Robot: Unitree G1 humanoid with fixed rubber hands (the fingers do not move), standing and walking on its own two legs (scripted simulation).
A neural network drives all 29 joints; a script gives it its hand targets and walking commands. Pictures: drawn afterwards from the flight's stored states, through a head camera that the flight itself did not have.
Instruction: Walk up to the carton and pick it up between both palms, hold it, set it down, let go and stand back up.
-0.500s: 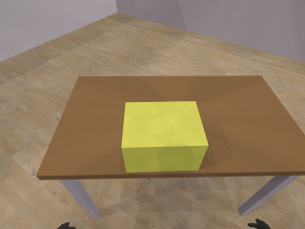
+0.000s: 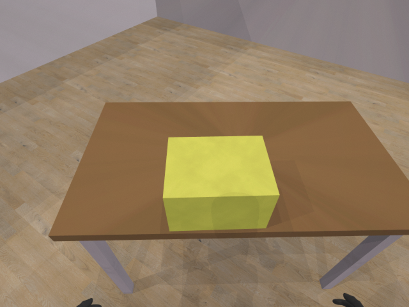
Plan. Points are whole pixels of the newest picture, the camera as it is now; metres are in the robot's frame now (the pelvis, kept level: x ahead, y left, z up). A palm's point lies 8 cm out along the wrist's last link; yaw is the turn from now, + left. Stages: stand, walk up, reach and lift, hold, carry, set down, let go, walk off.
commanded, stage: stand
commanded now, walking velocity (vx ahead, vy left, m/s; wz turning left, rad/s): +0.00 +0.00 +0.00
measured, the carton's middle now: (216, 182) +0.43 +0.01 -0.04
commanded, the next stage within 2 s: none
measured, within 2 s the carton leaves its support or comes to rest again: neither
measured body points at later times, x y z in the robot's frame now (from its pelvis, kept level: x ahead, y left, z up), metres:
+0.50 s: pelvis +0.00 +0.00 +0.00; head +0.00 +0.01 +0.45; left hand +0.10 +0.28 -0.11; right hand +0.13 -0.29 -0.09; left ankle +0.02 +0.14 -0.74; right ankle +0.01 -0.13 -0.74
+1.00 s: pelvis +0.00 +0.00 +0.00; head +0.00 +0.01 +0.45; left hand +0.10 +0.28 -0.11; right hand +0.13 -0.29 -0.10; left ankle +0.02 +0.14 -0.74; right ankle +0.01 -0.13 -0.74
